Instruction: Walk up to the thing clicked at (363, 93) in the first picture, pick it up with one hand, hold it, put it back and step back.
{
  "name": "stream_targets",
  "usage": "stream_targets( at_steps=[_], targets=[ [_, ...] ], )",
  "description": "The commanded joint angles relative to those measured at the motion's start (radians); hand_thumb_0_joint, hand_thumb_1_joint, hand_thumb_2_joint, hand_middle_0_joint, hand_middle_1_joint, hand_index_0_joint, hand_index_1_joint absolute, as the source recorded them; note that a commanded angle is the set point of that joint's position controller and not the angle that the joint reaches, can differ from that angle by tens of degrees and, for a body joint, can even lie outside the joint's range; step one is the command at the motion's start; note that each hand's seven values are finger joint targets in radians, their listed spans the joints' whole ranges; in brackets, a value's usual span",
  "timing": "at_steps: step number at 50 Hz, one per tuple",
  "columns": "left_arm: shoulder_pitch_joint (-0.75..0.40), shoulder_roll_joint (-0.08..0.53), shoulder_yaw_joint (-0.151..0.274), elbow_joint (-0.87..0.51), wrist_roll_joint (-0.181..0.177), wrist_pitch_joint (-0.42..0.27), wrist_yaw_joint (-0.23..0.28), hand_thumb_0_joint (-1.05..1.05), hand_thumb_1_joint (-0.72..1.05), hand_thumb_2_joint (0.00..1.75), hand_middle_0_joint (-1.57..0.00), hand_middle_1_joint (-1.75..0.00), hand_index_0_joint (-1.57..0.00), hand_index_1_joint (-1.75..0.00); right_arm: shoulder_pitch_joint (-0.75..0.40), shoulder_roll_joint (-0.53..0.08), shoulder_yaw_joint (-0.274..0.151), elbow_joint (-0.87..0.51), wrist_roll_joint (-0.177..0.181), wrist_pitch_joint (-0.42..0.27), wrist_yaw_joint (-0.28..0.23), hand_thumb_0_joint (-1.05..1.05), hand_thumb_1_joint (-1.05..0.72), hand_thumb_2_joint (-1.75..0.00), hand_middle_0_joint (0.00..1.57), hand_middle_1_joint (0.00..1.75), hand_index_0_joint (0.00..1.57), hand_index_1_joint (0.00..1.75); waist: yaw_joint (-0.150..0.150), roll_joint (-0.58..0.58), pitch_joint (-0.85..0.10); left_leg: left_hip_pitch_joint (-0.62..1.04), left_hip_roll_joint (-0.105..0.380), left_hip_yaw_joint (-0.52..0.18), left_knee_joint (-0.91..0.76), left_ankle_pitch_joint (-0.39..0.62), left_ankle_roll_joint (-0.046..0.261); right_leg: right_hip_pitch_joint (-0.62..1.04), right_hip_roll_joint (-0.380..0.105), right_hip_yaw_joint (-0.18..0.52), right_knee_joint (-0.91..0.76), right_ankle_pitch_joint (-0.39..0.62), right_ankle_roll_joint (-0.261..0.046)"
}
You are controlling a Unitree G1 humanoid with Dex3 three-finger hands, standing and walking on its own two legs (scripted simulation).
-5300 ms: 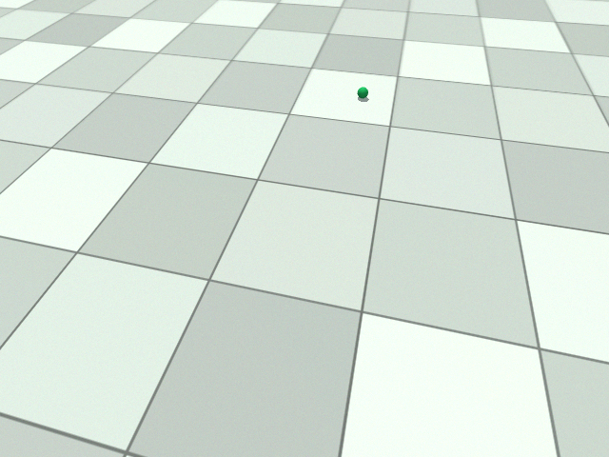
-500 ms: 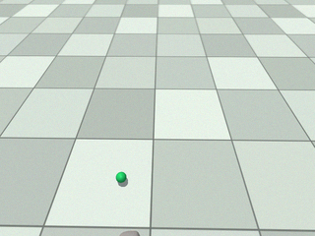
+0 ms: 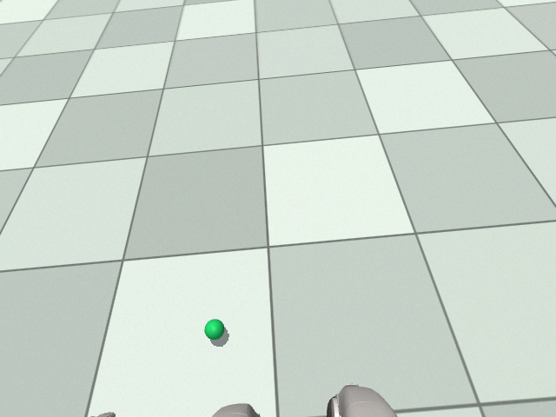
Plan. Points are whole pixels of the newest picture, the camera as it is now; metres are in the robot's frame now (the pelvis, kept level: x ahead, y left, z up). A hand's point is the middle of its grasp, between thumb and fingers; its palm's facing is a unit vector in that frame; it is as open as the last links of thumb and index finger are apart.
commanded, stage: walk up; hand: left
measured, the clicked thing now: (214, 329) +0.44 +0.29 -0.72
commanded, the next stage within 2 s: stand in 1.82 s
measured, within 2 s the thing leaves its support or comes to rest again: neither
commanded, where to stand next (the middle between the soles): +0.10 +0.01 m, yaw +0 degrees
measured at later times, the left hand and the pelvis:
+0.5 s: hand out of the picture +0.08 +0.29 -0.16, palm faces +0.00 -0.95 -0.33, open 7.4 cm; pelvis +0.03 +0.03 +0.01, yaw +1 degrees
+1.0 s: hand out of the picture +0.14 +0.27 -0.13, palm faces +0.02 -0.94 -0.34, open 7.4 cm; pelvis +0.06 +0.01 +0.03, yaw +1 degrees
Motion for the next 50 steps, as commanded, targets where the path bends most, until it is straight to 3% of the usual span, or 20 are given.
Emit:
stream_targets(
  at_steps=[1, 3, 5, 8, 9, 12, 13, 14, 15, 16, 17, 19, 21, 23, 24, 25, 27, 30, 38, 50],
  targets=[
    [0.103, 0.316, 0.081, -0.064, -0.010, -0.015, 0.017, 0.00, 0.90, 0.90, -0.20, -0.30, -0.20, -0.30, 0.058, -0.227, -0.066, -0.050, -0.010, -0.015, -0.025, 0.00, -0.90, -0.90, 0.20, 0.30, 0.20, 0.30, 0.057, -0.203, -0.180, -0.281, -0.008, -0.091, 0.261, -0.151, 0.019, 0.299, -0.354, 0.514, -0.293, 0.030, -0.265],
    [0.049, 0.287, 0.064, -0.073, -0.004, -0.012, 0.021, 0.00, 0.90, 0.90, -0.20, -0.30, -0.20, -0.30, 0.060, -0.216, -0.066, -0.025, -0.002, -0.013, -0.017, 0.00, -0.90, -0.90, 0.20, 0.30, 0.20, 0.30, 0.029, -0.207, -0.136, -0.255, 0.006, -0.086, 0.203, -0.048, 0.008, 0.210, -0.269, 0.358, -0.305, -0.028, -0.208],
    [0.023, 0.281, 0.058, -0.078, 0.007, -0.011, 0.020, 0.00, 0.90, 0.90, -0.20, -0.30, -0.20, -0.30, 0.068, -0.192, -0.059, -0.006, -0.014, -0.010, -0.009, 0.00, -0.90, -0.90, 0.20, 0.30, 0.20, 0.30, 0.025, -0.225, -0.112, -0.197, -0.003, -0.053, 0.137, 0.026, -0.003, 0.118, -0.219, 0.274, -0.302, -0.036, -0.191],
    [-0.003, 0.265, 0.053, -0.084, 0.013, -0.004, 0.018, 0.00, 0.90, 0.90, -0.20, -0.30, -0.20, -0.30, 0.054, -0.156, -0.052, 0.012, -0.021, -0.015, -0.006, 0.00, -0.90, -0.90, 0.20, 0.30, 0.20, 0.30, 0.023, -0.244, -0.115, -0.111, -0.008, -0.024, -0.042, 0.074, -0.017, 0.072, -0.199, 0.205, -0.286, 0.034, -0.184],
    [-0.015, 0.259, 0.051, -0.082, 0.013, 0.000, 0.016, 0.00, 0.90, 0.90, -0.20, -0.30, -0.20, -0.30, 0.034, -0.159, -0.052, 0.023, -0.022, -0.016, -0.005, 0.00, -0.90, -0.90, 0.20, 0.30, 0.20, 0.30, 0.027, -0.239, -0.115, -0.072, -0.013, -0.019, -0.081, 0.094, -0.020, 0.041, -0.196, 0.192, -0.277, 0.015, -0.175],
    [-0.088, 0.241, 0.042, -0.082, 0.000, 0.025, 0.008, 0.00, 0.90, 0.90, -0.20, -0.30, -0.20, -0.30, 0.069, -0.159, -0.059, 0.072, -0.026, -0.032, -0.015, 0.00, -0.90, -0.90, 0.20, 0.30, 0.20, 0.30, -0.018, -0.181, -0.151, 0.111, -0.036, 0.007, -0.273, 0.258, -0.012, -0.067, -0.189, 0.159, -0.165, -0.117, -0.129],
    [-0.084, 0.206, 0.028, -0.080, -0.006, 0.033, 0.007, 0.00, 0.90, 0.90, -0.20, -0.30, -0.20, -0.30, 0.066, -0.176, -0.062, 0.078, -0.032, -0.037, -0.020, 0.00, -0.90, -0.90, 0.20, 0.30, 0.20, 0.30, -0.020, -0.129, -0.147, 0.162, -0.023, -0.028, -0.320, 0.271, -0.008, -0.126, -0.174, 0.157, -0.128, -0.169, -0.096],
    [-0.069, 0.164, 0.013, -0.072, -0.014, 0.041, 0.005, 0.00, 0.90, 0.90, -0.20, -0.30, -0.20, -0.30, 0.031, -0.212, -0.067, 0.068, -0.042, -0.041, -0.024, 0.00, -0.90, -0.90, 0.20, 0.30, 0.20, 0.30, -0.009, 0.006, -0.120, 0.147, 0.068, -0.181, -0.430, 0.179, 0.011, -0.184, -0.115, 0.116, -0.065, -0.256, -0.058],
    [-0.045, 0.135, 0.005, -0.063, -0.022, 0.049, 0.003, 0.00, 0.90, 0.90, -0.20, -0.30, -0.20, -0.30, -0.033, -0.252, -0.065, 0.043, -0.046, -0.051, -0.027, 0.00, -0.90, -0.90, 0.20, 0.30, 0.20, 0.30, 0.021, 0.120, -0.110, 0.043, 0.232, -0.451, -0.584, -0.026, 0.061, -0.150, -0.029, 0.071, 0.049, -0.250, -0.010],
    [-0.037, 0.210, 0.030, -0.021, -0.019, 0.057, 0.011, 0.00, 0.90, 0.90, -0.20, -0.30, -0.20, -0.30, -0.109, -0.313, -0.071, 0.028, -0.034, -0.048, -0.024, 0.00, -0.90, -0.90, 0.20, 0.30, 0.20, 0.30, 0.015, 0.150, -0.060, -0.162, 0.309, -0.516, -0.640, -0.188, 0.155, -0.020, -0.026, 0.080, 0.159, -0.312, -0.001],
    [-0.018, 0.235, 0.039, 0.005, -0.014, 0.056, 0.010, 0.00, 0.90, 0.90, -0.20, -0.30, -0.20, -0.30, -0.169, -0.292, -0.068, 0.027, -0.032, -0.043, -0.023, 0.00, -0.90, -0.90, 0.20, 0.30, 0.20, 0.30, 0.046, 0.108, -0.022, -0.243, 0.287, -0.464, -0.624, -0.202, 0.168, 0.067, -0.052, 0.086, 0.168, -0.278, -0.003],
    [-0.008, 0.205, 0.033, 0.043, -0.015, 0.048, 0.001, 0.00, 0.90, 0.90, -0.20, -0.30, -0.20, -0.30, -0.182, -0.227, -0.041, 0.038, -0.035, -0.044, -0.022, 0.00, -0.90, -0.90, 0.20, 0.30, 0.20, 0.30, 0.055, 0.114, -0.048, -0.172, 0.165, -0.281, -0.549, -0.026, 0.096, 0.093, -0.036, 0.074, 0.037, -0.199, -0.006],
    [0.006, 0.199, 0.029, 0.069, -0.014, 0.037, 0.002, 0.00, 0.90, 0.90, -0.20, -0.30, -0.20, -0.30, -0.176, -0.219, -0.036, 0.051, -0.028, -0.048, -0.016, 0.00, -0.90, -0.90, 0.20, 0.30, 0.20, 0.30, 0.056, 0.137, -0.106, -0.091, 0.134, -0.222, -0.468, 0.167, 0.060, 0.153, -0.018, 0.047, -0.099, -0.076, -0.002],
    [-0.013, 0.203, 0.026, 0.087, -0.005, 0.029, 0.013, 0.00, 0.90, 0.90, -0.20, -0.30, -0.20, -0.30, -0.169, -0.203, -0.029, 0.062, -0.017, -0.041, -0.014, 0.00, -0.90, -0.90, 0.20, 0.30, 0.20, 0.30, 0.051, 0.113, -0.164, -0.057, 0.131, -0.197, -0.417, 0.266, 0.041, 0.227, -0.040, 0.080, -0.177, 0.007, -0.006],
    [-0.037, 0.218, 0.025, 0.082, -0.001, 0.022, 0.015, 0.00, 0.90, 0.90, -0.20, -0.30, -0.20, -0.30, -0.144, -0.182, -0.022, 0.068, -0.013, -0.039, -0.015, 0.00, -0.90, -0.90, 0.20, 0.30, 0.20, 0.30, 0.035, 0.072, -0.192, -0.049, 0.112, -0.178, -0.403, 0.292, 0.025, 0.250, -0.072, 0.134, -0.194, 0.051, -0.016],
    [-0.077, 0.224, 0.017, 0.082, -0.003, 0.021, 0.012, 0.00, 0.90, 0.90, -0.20, -0.30, -0.20, -0.30, -0.152, -0.182, -0.022, 0.077, -0.011, -0.036, -0.016, 0.00, -0.90, -0.90, 0.20, 0.30, 0.20, 0.30, 0.014, 0.046, -0.184, -0.018, 0.078, -0.152, -0.422, 0.195, 0.017, 0.187, -0.085, 0.154, -0.209, 0.009, -0.022],
    [-0.113, 0.216, 0.009, 0.085, -0.008, 0.025, 0.004, 0.00, 0.90, 0.90, -0.20, -0.30, -0.20, -0.30, -0.168, -0.199, -0.025, 0.094, -0.015, -0.035, -0.018, 0.00, -0.90, -0.90, 0.20, 0.30, 0.20, 0.30, 0.008, 0.046, -0.158, 0.013, 0.084, -0.169, -0.473, 0.088, 0.014, 0.147, -0.076, 0.132, -0.211, -0.060, -0.016],
    [-0.092, 0.204, 0.002, 0.124, -0.011, 0.020, 0.003, 0.00, 0.90, 0.90, -0.20, -0.30, -0.20, -0.30, -0.209, -0.192, -0.018, 0.109, -0.012, -0.034, -0.016, 0.00, -0.90, -0.90, 0.20, 0.30, 0.20, 0.30, 0.022, 0.005, -0.151, 0.026, 0.093, -0.170, -0.464, 0.166, 0.024, 0.168, -0.080, 0.131, -0.257, -0.019, -0.015],
    [-0.145, 0.200, 0.000, 0.161, -0.011, 0.013, 0.007, 0.00, 0.90, 0.90, -0.20, -0.30, -0.20, -0.30, -0.207, -0.181, -0.018, 0.166, -0.008, -0.033, -0.016, 0.00, -0.90, -0.90, 0.20, 0.30, 0.20, 0.30, 0.005, -0.076, -0.192, 0.145, 0.078, -0.120, -0.447, 0.414, 0.011, 0.195, -0.110, 0.130, -0.313, 0.135, -0.008],
    [-0.186, 0.191, 0.005, 0.180, -0.007, 0.022, 0.010, 0.00, 0.90, 0.90, -0.20, -0.30, -0.20, -0.30, -0.246, -0.166, -0.014, 0.204, -0.016, -0.029, -0.018, 0.00, -0.90, -0.90, 0.20, 0.30, 0.20, 0.30, 0.013, -0.042, -0.171, 0.134, 0.077, -0.109, -0.512, 0.428, -0.007, 0.245, -0.107, 0.116, -0.340, 0.134, 0.006]
  ],
)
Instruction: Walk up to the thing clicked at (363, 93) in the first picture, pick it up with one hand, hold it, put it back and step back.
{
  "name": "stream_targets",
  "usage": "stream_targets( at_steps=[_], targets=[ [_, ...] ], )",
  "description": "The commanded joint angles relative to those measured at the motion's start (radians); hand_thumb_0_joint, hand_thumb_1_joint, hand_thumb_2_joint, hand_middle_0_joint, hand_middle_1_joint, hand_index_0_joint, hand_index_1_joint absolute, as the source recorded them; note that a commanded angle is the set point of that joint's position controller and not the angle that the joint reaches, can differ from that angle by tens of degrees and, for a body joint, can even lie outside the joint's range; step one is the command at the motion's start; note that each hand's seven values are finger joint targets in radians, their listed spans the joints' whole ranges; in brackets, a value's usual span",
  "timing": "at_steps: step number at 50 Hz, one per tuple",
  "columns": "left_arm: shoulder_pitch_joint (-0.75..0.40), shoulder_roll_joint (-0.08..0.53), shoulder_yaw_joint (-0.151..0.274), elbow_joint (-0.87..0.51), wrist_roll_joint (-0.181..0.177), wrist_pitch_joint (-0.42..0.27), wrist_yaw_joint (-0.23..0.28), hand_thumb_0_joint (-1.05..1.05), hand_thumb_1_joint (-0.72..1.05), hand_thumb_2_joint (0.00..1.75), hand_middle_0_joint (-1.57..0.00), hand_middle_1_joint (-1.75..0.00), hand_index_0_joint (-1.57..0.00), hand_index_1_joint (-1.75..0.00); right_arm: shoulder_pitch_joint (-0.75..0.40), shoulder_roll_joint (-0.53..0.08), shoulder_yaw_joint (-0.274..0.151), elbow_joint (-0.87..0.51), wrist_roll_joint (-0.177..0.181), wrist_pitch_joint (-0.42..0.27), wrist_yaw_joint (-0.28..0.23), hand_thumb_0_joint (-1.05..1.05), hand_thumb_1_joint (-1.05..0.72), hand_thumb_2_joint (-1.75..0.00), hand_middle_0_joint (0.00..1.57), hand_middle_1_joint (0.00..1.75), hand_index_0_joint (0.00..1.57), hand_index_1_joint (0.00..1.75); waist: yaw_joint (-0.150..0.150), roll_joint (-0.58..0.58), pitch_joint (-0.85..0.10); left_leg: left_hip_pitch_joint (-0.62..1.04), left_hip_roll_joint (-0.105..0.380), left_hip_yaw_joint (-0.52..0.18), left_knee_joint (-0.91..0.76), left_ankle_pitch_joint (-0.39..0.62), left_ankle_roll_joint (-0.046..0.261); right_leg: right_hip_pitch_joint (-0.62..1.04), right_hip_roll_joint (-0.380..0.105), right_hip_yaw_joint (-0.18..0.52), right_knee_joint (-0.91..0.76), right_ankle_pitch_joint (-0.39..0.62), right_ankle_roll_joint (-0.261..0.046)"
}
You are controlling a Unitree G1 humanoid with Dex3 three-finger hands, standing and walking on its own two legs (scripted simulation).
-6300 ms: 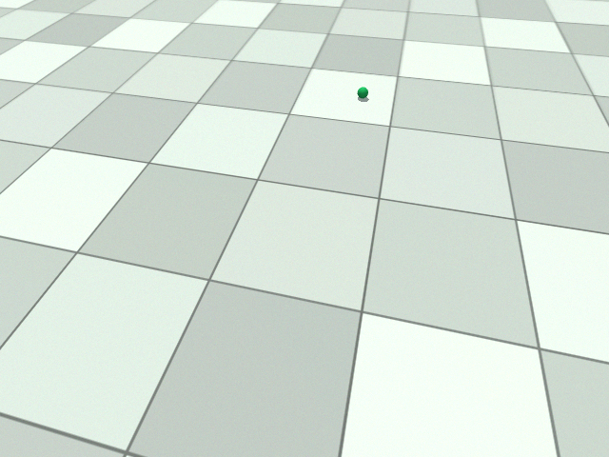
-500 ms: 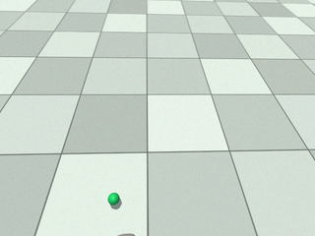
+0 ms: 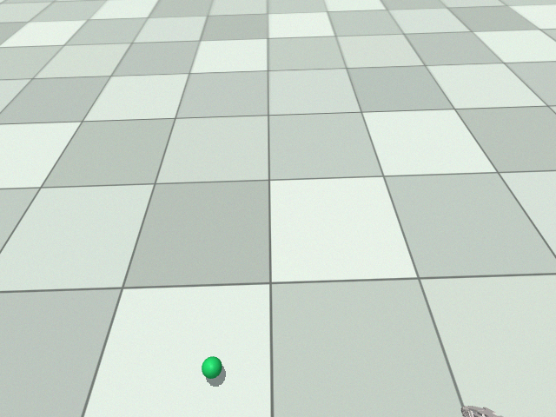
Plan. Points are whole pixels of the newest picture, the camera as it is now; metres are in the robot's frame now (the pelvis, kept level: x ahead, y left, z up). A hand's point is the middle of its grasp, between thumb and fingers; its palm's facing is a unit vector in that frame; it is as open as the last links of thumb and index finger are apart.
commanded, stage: walk up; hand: left
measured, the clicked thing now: (211, 367) +0.39 +0.27 -0.75
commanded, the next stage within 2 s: stand in 0.82 s
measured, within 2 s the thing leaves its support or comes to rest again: neither
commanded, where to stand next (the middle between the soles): +0.04 -0.01 m, yaw -1 degrees
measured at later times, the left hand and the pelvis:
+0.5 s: hand out of the picture +0.10 +0.25 -0.15, palm faces -0.03 -0.94 -0.33, open 7.4 cm; pelvis +0.01 +0.00 +0.00, yaw -1 degrees
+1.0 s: hand out of the picture +0.09 +0.25 -0.16, palm faces -0.02 -0.94 -0.34, open 7.4 cm; pelvis +0.01 +0.00 +0.00, yaw -1 degrees
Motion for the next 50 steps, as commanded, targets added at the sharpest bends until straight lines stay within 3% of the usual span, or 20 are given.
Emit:
stream_targets(
  at_steps=[1, 15, 29, 40, 41, 46, 50],
  targets=[
    [-0.042, 0.217, 0.038, -0.046, 0.001, -0.022, 0.011, 0.00, 0.90, 0.90, -0.20, -0.30, -0.20, -0.30, -0.046, -0.209, -0.043, -0.050, -0.001, -0.026, -0.019, 0.00, -0.90, -0.90, 0.20, 0.30, 0.20, 0.30, -0.005, -0.004, -0.082, 0.034, 0.088, -0.075, -0.068, 0.132, 0.044, 0.011, -0.105, 0.098, -0.082, 0.143, -0.030],
    [-0.053, 0.210, 0.042, -0.048, 0.003, -0.013, 0.011, 0.00, 0.90, 0.90, -0.20, -0.30, -0.20, -0.30, -0.027, -0.210, -0.042, -0.042, -0.004, -0.028, -0.024, 0.00, -0.90, -0.90, 0.20, 0.30, 0.20, 0.30, -0.008, 0.004, -0.089, 0.047, 0.092, -0.066, -0.086, 0.158, 0.041, 0.036, -0.098, 0.092, -0.081, 0.164, -0.029],
    [-0.050, 0.201, 0.041, -0.050, 0.005, -0.010, 0.009, 0.00, 0.90, 0.90, -0.20, -0.30, -0.20, -0.30, -0.017, -0.211, -0.046, -0.044, -0.005, -0.025, -0.024, 0.00, -0.90, -0.90, 0.20, 0.30, 0.20, 0.30, -0.013, -0.001, -0.056, 0.039, 0.086, -0.068, -0.105, 0.090, 0.044, 0.018, -0.091, 0.096, -0.094, 0.119, -0.027],
    [-0.045, 0.204, 0.043, -0.057, 0.007, -0.012, 0.011, 0.00, 0.90, 0.90, -0.20, -0.30, -0.20, -0.30, -0.008, -0.202, -0.045, -0.047, -0.007, -0.024, -0.022, 0.00, -0.90, -0.90, 0.20, 0.30, 0.20, 0.30, -0.014, -0.002, -0.063, 0.065, 0.086, -0.059, -0.107, 0.101, 0.041, 0.007, -0.093, 0.102, -0.095, 0.134, -0.026],
    [-0.052, 0.218, 0.042, -0.058, 0.000, -0.012, 0.014, 0.00, 0.90, 0.90, -0.20, -0.30, -0.20, -0.30, -0.025, -0.201, -0.042, -0.051, -0.006, -0.021, -0.025, 0.00, -0.90, -0.90, 0.20, 0.30, 0.20, 0.30, -0.014, 0.010, -0.049, 0.047, 0.101, -0.069, -0.117, 0.139, 0.035, 0.006, -0.111, 0.105, -0.098, 0.148, -0.029],
    [-0.029, 0.209, 0.039, -0.052, 0.002, -0.015, 0.016, 0.00, 0.90, 0.90, -0.20, -0.30, -0.20, -0.30, -0.027, -0.204, -0.043, -0.049, -0.003, -0.020, -0.024, 0.00, -0.90, -0.90, 0.20, 0.30, 0.20, 0.30, -0.009, 0.008, -0.090, 0.092, 0.110, -0.069, -0.105, 0.221, 0.033, 0.029, -0.110, 0.096, -0.089, 0.195, -0.027],
    [-0.024, 0.210, 0.036, -0.052, 0.002, -0.015, 0.016, 0.00, 0.90, 0.90, -0.20, -0.30, -0.20, -0.30, -0.032, -0.205, -0.041, -0.047, -0.001, -0.017, -0.024, 0.00, -0.90, -0.90, 0.20, 0.30, 0.20, 0.30, -0.011, 0.009, -0.091, 0.097, 0.105, -0.065, -0.108, 0.175, 0.033, 0.027, -0.114, 0.100, -0.103, 0.172, -0.027]
  ],
)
